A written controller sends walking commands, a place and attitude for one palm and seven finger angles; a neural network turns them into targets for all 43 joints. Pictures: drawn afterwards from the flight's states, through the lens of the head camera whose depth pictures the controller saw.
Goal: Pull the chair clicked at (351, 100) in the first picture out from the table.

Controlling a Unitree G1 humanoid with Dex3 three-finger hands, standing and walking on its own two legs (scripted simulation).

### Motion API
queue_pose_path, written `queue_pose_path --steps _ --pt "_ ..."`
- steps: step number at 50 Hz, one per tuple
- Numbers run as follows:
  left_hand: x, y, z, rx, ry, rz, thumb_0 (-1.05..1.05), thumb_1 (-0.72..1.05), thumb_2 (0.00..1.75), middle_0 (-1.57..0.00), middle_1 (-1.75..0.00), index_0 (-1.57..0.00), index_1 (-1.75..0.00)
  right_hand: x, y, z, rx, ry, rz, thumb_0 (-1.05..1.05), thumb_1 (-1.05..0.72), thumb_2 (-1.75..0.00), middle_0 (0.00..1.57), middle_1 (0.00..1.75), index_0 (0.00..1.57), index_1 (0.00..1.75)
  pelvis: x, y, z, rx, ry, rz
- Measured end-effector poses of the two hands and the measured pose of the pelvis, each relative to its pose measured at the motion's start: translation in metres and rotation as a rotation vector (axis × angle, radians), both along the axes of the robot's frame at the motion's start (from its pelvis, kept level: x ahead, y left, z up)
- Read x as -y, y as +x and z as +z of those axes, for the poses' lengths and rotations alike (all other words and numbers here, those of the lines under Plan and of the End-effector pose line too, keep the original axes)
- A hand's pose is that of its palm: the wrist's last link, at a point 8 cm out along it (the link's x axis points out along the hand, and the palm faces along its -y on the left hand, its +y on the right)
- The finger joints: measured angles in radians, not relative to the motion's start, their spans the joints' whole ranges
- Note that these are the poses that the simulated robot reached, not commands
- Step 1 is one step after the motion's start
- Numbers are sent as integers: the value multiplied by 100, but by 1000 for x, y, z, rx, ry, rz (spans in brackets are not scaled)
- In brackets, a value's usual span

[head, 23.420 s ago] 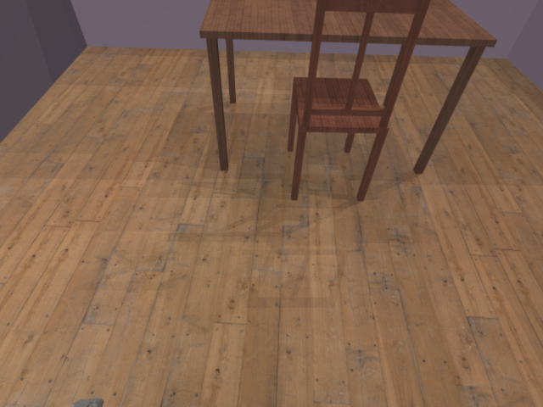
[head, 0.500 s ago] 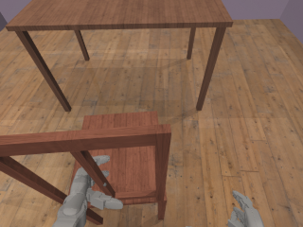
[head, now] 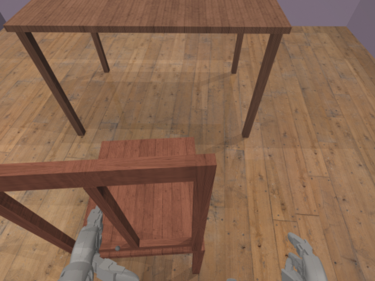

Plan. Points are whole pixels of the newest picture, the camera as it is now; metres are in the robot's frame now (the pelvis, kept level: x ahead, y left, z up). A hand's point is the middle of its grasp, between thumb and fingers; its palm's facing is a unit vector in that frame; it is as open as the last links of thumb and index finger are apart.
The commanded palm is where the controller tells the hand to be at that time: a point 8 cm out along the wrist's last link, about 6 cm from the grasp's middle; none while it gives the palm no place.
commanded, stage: draw the fingers out of the gap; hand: left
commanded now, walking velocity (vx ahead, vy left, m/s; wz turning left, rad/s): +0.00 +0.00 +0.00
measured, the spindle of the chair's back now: (120, 221) +0.25 +0.15 +0.00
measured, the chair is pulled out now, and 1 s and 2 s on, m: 0.60 0.60 0.59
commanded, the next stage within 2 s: draw the hand back to the body in 0.58 s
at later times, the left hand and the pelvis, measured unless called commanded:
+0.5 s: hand out of the picture +0.14 +0.15 -0.03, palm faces +0.03 -0.98 -0.17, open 17.4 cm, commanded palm +0.10 +0.20 -0.01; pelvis -0.01 +0.00 -0.01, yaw +1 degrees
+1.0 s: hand out of the picture +0.14 +0.17 +0.04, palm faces +0.05 -1.00 -0.07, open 17.5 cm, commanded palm +0.08 +0.23 +0.05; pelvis -0.02 +0.00 -0.04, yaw +0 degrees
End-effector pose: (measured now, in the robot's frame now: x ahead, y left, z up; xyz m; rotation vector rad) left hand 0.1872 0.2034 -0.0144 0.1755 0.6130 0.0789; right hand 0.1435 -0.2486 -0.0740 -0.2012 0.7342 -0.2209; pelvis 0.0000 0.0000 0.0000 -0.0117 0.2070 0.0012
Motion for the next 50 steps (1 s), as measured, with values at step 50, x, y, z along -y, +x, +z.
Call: queue_pose_path --steps 50 --pt "-16 -74 62 517 -96 -43 -1 -54 20 0 0 0 0 -27 24 -24 119 59 19 1 -91 -90 20 30 20 30 -4 -20 -37 -36 -28 14"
